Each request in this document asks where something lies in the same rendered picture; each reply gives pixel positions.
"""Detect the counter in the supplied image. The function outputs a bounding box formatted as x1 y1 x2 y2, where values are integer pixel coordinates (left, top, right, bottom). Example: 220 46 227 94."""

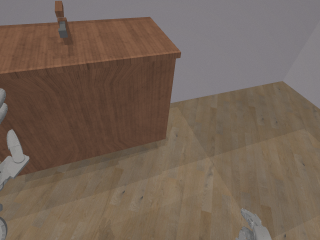
0 0 181 177

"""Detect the tap lever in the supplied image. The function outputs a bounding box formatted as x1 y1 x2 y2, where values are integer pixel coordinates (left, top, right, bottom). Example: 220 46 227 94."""
58 21 68 38

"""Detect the left robot hand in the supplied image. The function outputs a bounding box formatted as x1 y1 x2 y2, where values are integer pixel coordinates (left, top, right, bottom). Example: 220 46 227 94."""
0 88 30 191

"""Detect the right robot hand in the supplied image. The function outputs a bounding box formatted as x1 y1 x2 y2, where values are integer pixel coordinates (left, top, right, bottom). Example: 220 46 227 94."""
235 208 272 240

